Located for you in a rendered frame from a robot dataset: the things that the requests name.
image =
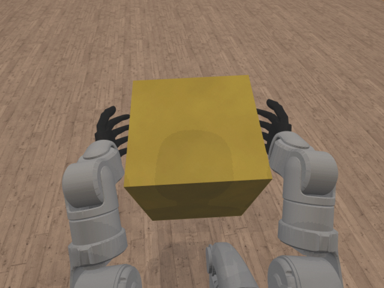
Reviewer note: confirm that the robot left upper arm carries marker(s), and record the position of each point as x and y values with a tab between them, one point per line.
115	276

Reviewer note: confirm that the robot right upper arm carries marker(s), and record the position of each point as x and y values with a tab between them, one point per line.
302	272

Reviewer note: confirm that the left robot hand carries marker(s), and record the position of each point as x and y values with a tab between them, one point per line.
104	128

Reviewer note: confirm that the left robot forearm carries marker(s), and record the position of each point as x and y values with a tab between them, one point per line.
92	208

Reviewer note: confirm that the right robot forearm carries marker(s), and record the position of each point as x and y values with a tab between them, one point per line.
309	187

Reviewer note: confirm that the carton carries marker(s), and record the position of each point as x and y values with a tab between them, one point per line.
195	147

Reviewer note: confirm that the robot right thigh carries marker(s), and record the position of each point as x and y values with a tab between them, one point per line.
223	260

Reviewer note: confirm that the right robot hand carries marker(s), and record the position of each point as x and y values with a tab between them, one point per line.
279	123

